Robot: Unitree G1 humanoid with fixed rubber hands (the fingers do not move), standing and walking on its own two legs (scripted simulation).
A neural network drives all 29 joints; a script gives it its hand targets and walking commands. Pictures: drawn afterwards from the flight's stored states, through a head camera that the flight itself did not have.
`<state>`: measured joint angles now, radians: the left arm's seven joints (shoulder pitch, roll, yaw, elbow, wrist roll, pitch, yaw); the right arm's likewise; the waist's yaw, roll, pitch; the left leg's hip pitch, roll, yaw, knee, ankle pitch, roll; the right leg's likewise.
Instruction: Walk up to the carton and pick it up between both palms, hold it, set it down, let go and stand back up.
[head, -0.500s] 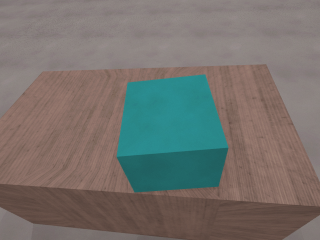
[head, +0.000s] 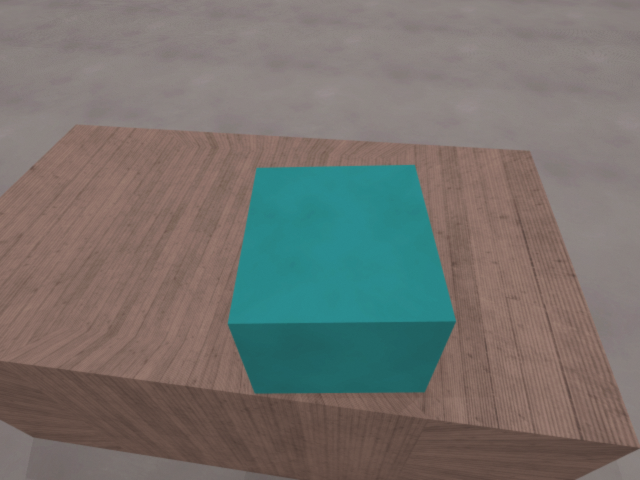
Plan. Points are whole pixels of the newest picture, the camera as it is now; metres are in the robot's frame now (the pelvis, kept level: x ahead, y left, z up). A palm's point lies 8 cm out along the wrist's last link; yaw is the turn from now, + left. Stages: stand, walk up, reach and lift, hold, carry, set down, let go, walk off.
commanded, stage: stand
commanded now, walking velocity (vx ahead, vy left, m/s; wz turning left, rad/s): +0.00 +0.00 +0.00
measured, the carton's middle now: (337, 275) +0.46 +0.00 -0.06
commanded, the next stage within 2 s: reach and lift in 0.20 s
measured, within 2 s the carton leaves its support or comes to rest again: neither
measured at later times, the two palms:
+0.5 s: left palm out of the picture +0.16 +0.24 -0.11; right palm out of the picture +0.14 -0.20 -0.12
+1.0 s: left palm out of the picture +0.04 +0.24 -0.12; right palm out of the picture +0.03 -0.18 -0.13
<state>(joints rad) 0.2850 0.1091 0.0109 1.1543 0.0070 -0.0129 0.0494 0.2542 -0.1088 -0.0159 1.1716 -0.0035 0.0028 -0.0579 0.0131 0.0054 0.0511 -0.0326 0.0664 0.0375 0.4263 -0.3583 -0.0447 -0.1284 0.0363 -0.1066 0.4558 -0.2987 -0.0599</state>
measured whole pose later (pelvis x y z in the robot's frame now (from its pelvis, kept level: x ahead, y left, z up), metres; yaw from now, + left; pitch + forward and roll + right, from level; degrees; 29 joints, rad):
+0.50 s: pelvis -0.08 +0.01 -0.04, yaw -1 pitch +4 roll -1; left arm -0.11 0.23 0.13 0.30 0.05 0.81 -0.07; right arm -0.17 -0.23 0.12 0.66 0.29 0.36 0.00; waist -0.04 -0.03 0.10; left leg -0.49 0.07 0.03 0.86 -0.45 -0.03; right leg -0.55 0.01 -0.11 0.81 -0.33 -0.06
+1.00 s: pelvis -0.12 +0.00 -0.04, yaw +0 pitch +0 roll -1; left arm 0.17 0.23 0.04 0.32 -0.09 0.48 0.02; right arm 0.22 -0.07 0.01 0.42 0.04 0.22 -0.01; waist 0.00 0.01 0.11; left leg -0.48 0.08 0.01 0.87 -0.40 -0.03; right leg -0.53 0.02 -0.13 0.79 -0.27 -0.07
